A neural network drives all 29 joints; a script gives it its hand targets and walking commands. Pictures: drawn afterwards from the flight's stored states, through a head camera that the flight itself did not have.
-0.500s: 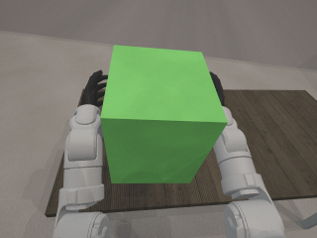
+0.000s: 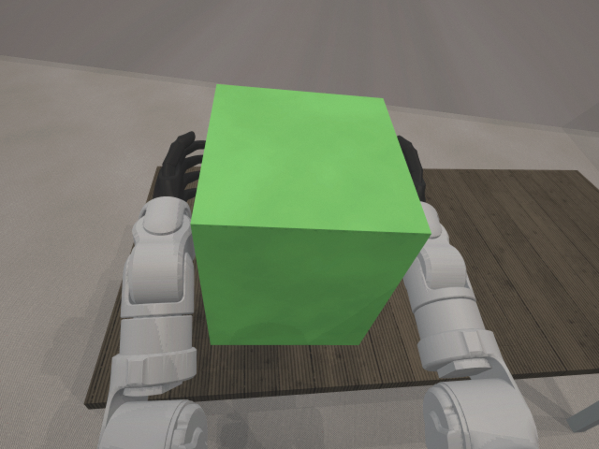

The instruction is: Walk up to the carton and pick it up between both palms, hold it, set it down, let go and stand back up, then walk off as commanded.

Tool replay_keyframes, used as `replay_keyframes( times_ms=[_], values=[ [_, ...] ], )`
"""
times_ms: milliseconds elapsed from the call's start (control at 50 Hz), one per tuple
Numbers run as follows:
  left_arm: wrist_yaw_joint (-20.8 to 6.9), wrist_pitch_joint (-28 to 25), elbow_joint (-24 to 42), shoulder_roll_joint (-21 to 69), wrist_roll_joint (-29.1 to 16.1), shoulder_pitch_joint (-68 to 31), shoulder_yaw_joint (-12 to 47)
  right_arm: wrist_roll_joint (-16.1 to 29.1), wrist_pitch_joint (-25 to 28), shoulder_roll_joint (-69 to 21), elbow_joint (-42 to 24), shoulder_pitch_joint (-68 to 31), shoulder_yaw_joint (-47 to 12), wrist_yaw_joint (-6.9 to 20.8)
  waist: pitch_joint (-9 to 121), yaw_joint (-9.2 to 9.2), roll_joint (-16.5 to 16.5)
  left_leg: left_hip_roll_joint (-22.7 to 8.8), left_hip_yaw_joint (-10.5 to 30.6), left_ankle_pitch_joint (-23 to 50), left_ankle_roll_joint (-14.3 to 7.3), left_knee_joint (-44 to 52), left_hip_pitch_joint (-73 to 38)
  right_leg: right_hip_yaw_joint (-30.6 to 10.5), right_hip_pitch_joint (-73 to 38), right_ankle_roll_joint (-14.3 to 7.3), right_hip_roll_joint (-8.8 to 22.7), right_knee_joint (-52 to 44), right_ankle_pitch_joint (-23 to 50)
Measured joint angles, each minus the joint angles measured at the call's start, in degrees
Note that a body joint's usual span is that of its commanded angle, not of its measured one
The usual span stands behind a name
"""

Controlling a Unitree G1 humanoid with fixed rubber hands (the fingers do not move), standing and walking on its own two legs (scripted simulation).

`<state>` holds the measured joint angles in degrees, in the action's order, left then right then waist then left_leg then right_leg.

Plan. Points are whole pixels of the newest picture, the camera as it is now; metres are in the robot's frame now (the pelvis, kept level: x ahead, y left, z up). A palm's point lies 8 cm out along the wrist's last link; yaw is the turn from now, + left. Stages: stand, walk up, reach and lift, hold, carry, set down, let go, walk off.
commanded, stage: hold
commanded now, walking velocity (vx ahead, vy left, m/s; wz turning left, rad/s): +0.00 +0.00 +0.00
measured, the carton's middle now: (293, 225) +0.34 -0.01 +0.15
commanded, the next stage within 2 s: set down in 0.04 s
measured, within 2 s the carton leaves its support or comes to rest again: neither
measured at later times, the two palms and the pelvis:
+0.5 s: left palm (169, 217) +0.35 +0.15 +0.15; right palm (386, 214) +0.38 -0.14 +0.14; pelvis +0.01 -0.01 +0.00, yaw +2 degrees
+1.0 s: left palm (190, 229) +0.36 +0.13 +0.12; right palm (392, 220) +0.39 -0.16 +0.11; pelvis +0.02 -0.02 +0.00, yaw +1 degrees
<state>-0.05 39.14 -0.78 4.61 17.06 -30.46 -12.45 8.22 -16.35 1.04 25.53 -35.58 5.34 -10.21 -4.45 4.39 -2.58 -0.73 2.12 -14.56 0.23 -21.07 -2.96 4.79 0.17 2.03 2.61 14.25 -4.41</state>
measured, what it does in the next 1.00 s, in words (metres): stands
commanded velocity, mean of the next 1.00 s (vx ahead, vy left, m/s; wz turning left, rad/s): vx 0.00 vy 0.00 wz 0.00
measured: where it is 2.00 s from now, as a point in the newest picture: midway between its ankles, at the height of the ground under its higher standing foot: outside the picture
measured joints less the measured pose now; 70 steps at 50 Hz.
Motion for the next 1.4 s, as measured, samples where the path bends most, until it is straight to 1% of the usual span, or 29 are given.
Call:
replay_keyframes(
  times_ms=[60,160,220,320,380,420,460,520,560,640,700,780,860,960,1040,1160,1300,1380,1400],
  values=[
    [-0.17,0.10,-1.38,0.43,0.69,-0.47,-0.52,-0.45,-0.20,0.12,1.47,-0.40,0.23,0.14,-0.22,-0.02,0.12,-0.07,-0.05,-0.22,-0.07,0.08,-0.79,-0.04,-0.72,-0.01,-0.07,0.03,-0.22],
    [0.64,-0.84,-1.43,0.50,0.74,0.95,1.32,0.40,1.27,1.26,1.01,1.62,-1.19,0.09,1.83,-0.03,0.69,-0.22,0.57,-0.71,-0.02,-0.72,0.37,0.59,-0.19,-0.05,-0.20,-0.04,-0.46],
    [0.11,-2.94,-2.09,1.25,0.98,0.72,0.02,-1.20,2.79,0.59,1.27,1.55,-0.32,0.36,1.78,-0.33,0.64,-0.11,0.50,-0.67,-0.16,-0.38,-0.06,0.51,-0.27,0.07,-0.07,0.32,-0.74],
    [-1.22,-8.01,-3.42,2.69,3.14,0.06,-1.75,-5.72,8.58,-0.74,3.30,1.46,2.20,2.30,1.19,-1.76,0.49,0.05,0.31,-0.08,-0.07,1.01,-1.17,0.32,-0.84,0.04,0.09,-0.01,-0.72],
    [-2.27,-10.46,-5.32,3.25,5.04,0.09,-2.73,-8.12,12.08,-1.04,6.76,1.27,3.01,3.09,-0.19,-2.66,0.13,-0.01,0.39,0.25,0.04,2.02,-2.58,0.43,-2.15,-0.08,0.02,-0.70,-0.60],
    [-2.39,-11.53,-6.80,3.25,5.66,0.61,-2.63,-9.38,14.07,-1.34,9.26,1.58,3.70,3.60,-0.78,-3.08,-0.23,-0.04,0.66,0.47,0.14,2.53,-2.79,0.72,-2.39,-0.18,0.02,-0.99,-0.60],
    [-1.78,-12.38,-7.00,3.05,5.34,1.98,-1.53,-9.88,16.36,-1.56,10.70,2.68,3.85,3.80,-0.98,-3.28,-0.56,-0.12,1.15,0.57,0.36,2.55,-2.12,1.23,-2.00,-0.34,-0.04,-1.17,-0.63],
    [0.44,-14.17,-6.09,2.74,3.58,4.53,1.16,-9.41,19.87,-1.53,10.65,5.06,3.47,3.70,-0.76,-3.17,-0.65,-0.43,2.10,0.14,0.74,1.44,-0.02,2.19,-0.84,-0.58,-0.32,-1.32,-0.73],
    [1.68,-15.40,-5.82,2.81,3.10,5.77,2.43,-8.56,21.19,-1.08,10.13,6.18,2.83,3.58,-0.87,-3.50,-0.36,-0.79,2.15,-0.31,0.92,0.78,0.83,2.27,-0.30,-0.77,-0.71,-1.40,-0.77],
    [3.36,-16.84,-6.44,3.20,1.91,6.82,3.13,-8.28,21.87,-0.21,9.96,6.83,1.90,3.41,-1.13,-3.34,-0.03,-1.33,2.20,-0.80,1.17,0.29,1.86,2.34,0.50,-1.01,-1.26,-1.47,-0.87],
    [4.68,-17.52,-5.71,3.22,1.11,7.44,4.11,-6.75,22.39,0.71,9.07,7.12,0.67,3.12,-0.41,-2.97,0.35,-1.64,2.23,-0.99,1.44,-0.07,3.15,2.38,1.70,-1.15,-1.56,-1.40,-0.92],
    [4.80,-17.82,-5.89,3.62,1.53,6.81,3.42,-5.87,21.99,1.48,9.15,6.04,-0.20,2.77,-0.87,-2.68,0.79,-1.86,1.83,-0.97,1.40,0.32,2.89,2.01,1.75,-1.20,-1.79,-1.50,-0.84],
    [4.67,-17.35,-5.51,4.41,2.18,6.67,2.72,-5.29,21.76,2.21,9.73,5.46,-1.04,2.75,-1.02,-3.15,0.98,-1.91,1.46,-0.54,1.48,0.97,2.78,1.65,1.99,-1.29,-1.84,-1.69,-0.59],
    [4.29,-17.68,-7.58,4.66,2.38,6.06,1.47,-7.65,21.91,1.59,12.06,4.58,0.33,3.34,-0.92,-3.65,0.70,-1.72,1.43,0.17,1.47,1.75,3.13,1.63,2.70,-1.40,-1.64,-1.65,-0.34],
    [4.66,-19.23,-9.29,4.43,2.25,5.88,1.37,-9.55,23.50,1.11,14.16,3.86,1.91,4.18,-0.21,-3.93,0.61,-1.66,1.52,0.50,1.70,1.74,4.12,1.71,3.77,-1.61,-1.55,-1.40,-0.19],
    [4.82,-21.60,-15.50,4.78,2.76,4.10,-0.37,-12.67,24.95,0.80,19.70,1.78,5.74,6.25,0.43,-4.56,0.50,-1.60,1.31,1.25,1.79,2.70,4.57,1.51,4.79,-1.85,-1.48,-1.27,0.03],
    [6.52,-25.64,-21.25,4.86,2.44,2.79,-0.68,-14.45,27.59,1.31,23.95,0.23,8.49,7.58,1.85,-5.67,1.03,-2.22,0.51,1.64,2.26,3.13,6.44,0.79,7.25,-2.41,-2.13,-1.30,0.52],
    [6.68,-26.80,-24.87,4.80,2.02,0.82,-1.93,-15.65,27.81,1.39,26.28,-1.37,10.55,8.14,1.92,-5.77,1.18,-2.45,0.46,2.20,2.53,3.90,7.42,0.76,8.69,-2.71,-2.34,-1.11,0.55],
    [6.66,-27.39,-25.69,4.89,2.04,0.40,-2.32,-15.68,27.92,1.50,26.50,-1.57,10.74,8.19,1.98,-6.03,1.21,-2.53,0.32,2.33,2.61,4.10,7.74,0.65,9.21,-2.78,-2.43,-1.05,0.60]
  ],
)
